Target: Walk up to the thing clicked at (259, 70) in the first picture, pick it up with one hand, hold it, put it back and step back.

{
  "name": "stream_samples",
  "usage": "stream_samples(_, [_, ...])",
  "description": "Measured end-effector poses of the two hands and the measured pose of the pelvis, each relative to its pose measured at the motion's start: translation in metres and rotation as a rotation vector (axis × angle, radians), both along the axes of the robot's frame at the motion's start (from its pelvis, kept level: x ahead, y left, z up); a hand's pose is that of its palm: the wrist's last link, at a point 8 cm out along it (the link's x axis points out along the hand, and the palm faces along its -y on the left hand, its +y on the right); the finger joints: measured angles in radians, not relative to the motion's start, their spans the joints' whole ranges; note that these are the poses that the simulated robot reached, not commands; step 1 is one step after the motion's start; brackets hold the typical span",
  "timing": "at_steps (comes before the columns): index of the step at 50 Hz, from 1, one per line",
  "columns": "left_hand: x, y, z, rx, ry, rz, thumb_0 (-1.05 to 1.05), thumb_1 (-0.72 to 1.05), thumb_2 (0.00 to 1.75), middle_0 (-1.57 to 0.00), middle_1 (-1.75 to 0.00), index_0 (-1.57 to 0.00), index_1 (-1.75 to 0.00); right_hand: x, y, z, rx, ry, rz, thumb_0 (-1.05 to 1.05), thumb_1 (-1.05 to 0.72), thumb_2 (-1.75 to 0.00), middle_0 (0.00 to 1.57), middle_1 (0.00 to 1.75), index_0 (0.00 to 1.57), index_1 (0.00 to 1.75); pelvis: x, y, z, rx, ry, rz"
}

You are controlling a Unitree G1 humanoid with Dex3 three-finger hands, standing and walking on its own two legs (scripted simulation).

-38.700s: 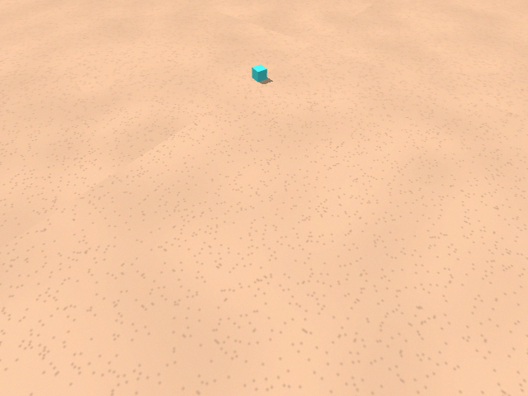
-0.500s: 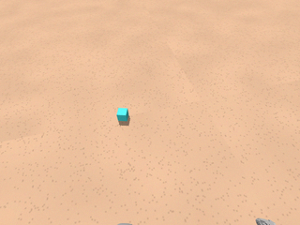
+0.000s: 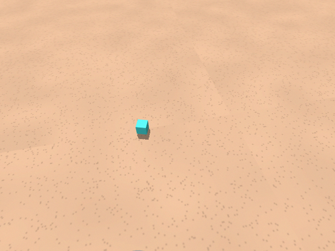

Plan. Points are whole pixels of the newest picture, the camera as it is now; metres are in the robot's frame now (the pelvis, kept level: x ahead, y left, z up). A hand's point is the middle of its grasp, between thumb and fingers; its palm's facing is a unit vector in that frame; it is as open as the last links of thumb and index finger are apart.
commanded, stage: step back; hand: left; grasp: from above
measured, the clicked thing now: (142, 126) +1.07 +0.23 -0.73
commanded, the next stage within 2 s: stand in 0.32 s
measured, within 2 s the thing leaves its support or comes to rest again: neither
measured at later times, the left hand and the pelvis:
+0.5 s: hand out of the picture +0.11 +0.28 -0.15, palm faces -0.01 -0.94 -0.35, open 7.4 cm; pelvis +0.04 +0.02 +0.00, yaw +1 degrees
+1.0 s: hand out of the picture +0.11 +0.27 -0.14, palm faces -0.01 -0.94 -0.35, open 7.4 cm; pelvis +0.03 +0.01 +0.01, yaw +1 degrees
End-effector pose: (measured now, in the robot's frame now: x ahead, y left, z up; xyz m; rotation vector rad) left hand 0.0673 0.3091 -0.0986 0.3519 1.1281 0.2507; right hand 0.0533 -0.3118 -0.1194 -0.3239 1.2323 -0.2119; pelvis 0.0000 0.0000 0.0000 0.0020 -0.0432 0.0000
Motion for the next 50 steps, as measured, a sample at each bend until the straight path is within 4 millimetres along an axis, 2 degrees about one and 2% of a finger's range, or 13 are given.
stream_samples(5, [0.008,0.014,-0.007,-0.01,0.024,0.015,0.0,0.9,0.9,-0.21,-0.3,-0.21,-0.3,0.025,0.009,0.002,-0.02,-0.003,0.036,0.0,-0.91,-0.9,0.2,0.3,0.2,0.3,0.012,0.013,-0.003,-0.001,0.005,0.021])
stream_samples(8, [0.016,0.028,-0.02,-0.016,0.032,0.031,0.0,0.9,0.9,-0.21,-0.3,-0.21,-0.3,0.037,0.02,0.0,-0.04,-0.009,0.044,0.0,-0.91,-0.9,0.2,0.3,0.2,0.3,0.017,0.023,-0.01,0.017,-0.007,0.026])
stream_samples(12, [0.028,0.033,-0.025,-0.031,0.054,0.038,0.0,0.9,0.9,-0.21,-0.3,-0.21,-0.3,0.05,0.037,0.005,-0.03,-0.031,0.051,0.0,-0.91,-0.9,0.2,0.3,0.2,0.3,0.023,0.027,-0.008,0.002,0.0,0.02])
stream_samples(17, [0.039,0.029,-0.025,-0.032,0.044,0.022,0.0,0.9,0.9,-0.2,-0.3,-0.21,-0.3,0.068,0.042,0.003,-0.013,-0.061,0.059,0.0,-0.91,-0.9,0.2,0.3,0.2,0.3,0.027,0.023,-0.008,-0.002,0.01,0.006])
stream_samples(25, [0.038,0.011,-0.012,-0.047,0.075,0.004,0.0,0.9,0.9,-0.21,-0.3,-0.21,-0.3,0.087,0.044,0.004,0.046,-0.094,0.043,0.0,-0.91,-0.9,0.2,0.3,0.2,0.3,0.037,0.02,0.003,-0.008,-0.01,0.014])
stream_samples(30, [0.045,0.007,-0.006,-0.049,0.046,0.004,0.0,0.9,0.9,-0.21,-0.3,-0.21,-0.3,0.087,0.041,0.007,0.05,-0.091,0.047,0.0,-0.91,-0.9,0.2,0.3,0.2,0.3,0.037,0.017,0.007,-0.006,-0.02,0.014])
stream_samples(35, [0.048,0.005,-0.004,-0.049,0.043,-0.002,0.0,0.9,0.9,-0.21,-0.3,-0.21,-0.3,0.079,0.036,0.01,0.043,-0.07,0.038,0.0,-0.91,-0.9,0.2,0.3,0.2,0.3,0.035,0.015,0.01,-0.006,-0.019,0.015])
stream_samples(50, [0.036,0.005,-0.006,-0.056,0.084,-0.001,0.0,0.9,0.9,-0.21,-0.3,-0.21,-0.3,0.047,0.028,0.011,0.023,0.005,0.008,0.0,-0.91,-0.9,0.2,0.3,0.2,0.3,0.029,0.015,0.013,-0.007,-0.012,0.011])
